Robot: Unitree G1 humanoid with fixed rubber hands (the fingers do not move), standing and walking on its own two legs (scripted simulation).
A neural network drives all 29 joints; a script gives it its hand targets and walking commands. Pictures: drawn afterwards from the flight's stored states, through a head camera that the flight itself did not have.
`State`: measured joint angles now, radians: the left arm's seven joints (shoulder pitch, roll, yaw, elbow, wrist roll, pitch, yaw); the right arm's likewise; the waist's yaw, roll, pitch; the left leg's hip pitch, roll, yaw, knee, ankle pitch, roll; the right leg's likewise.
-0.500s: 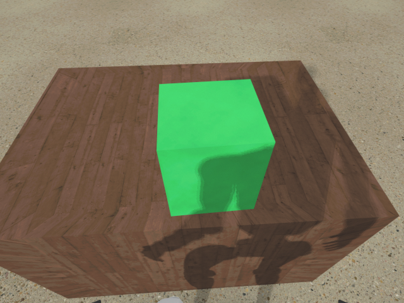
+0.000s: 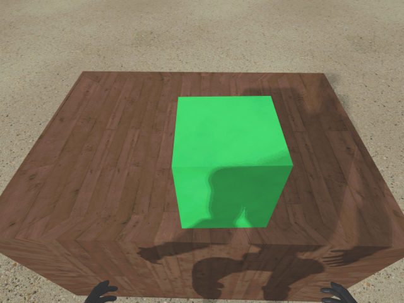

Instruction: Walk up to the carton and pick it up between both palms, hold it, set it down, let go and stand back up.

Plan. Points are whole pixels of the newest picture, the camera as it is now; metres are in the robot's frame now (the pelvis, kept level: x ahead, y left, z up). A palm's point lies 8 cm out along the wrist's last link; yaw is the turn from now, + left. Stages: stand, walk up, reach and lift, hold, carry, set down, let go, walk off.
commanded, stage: walk up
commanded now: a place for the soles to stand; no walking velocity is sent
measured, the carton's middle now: (224, 165) +0.42 -0.02 +0.01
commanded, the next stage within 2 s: reach and lift in 1.00 s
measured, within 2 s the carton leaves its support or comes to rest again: neither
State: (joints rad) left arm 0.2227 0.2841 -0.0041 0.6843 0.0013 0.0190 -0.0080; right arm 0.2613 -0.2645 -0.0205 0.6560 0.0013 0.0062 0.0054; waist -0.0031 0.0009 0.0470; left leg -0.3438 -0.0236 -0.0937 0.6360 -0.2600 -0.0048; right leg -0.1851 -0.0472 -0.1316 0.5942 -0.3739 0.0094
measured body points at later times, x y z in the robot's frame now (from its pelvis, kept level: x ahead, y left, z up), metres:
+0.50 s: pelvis -0.01 +0.01 -0.01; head +0.01 +0.02 +0.44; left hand +0.08 +0.30 -0.12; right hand +0.13 -0.26 -0.10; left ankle +0.05 +0.12 -0.73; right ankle -0.03 -0.12 -0.72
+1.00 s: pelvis -0.01 +0.01 +0.00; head +0.00 +0.02 +0.45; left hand +0.05 +0.30 -0.11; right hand +0.15 -0.23 -0.10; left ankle +0.05 +0.12 -0.73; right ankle -0.03 -0.12 -0.73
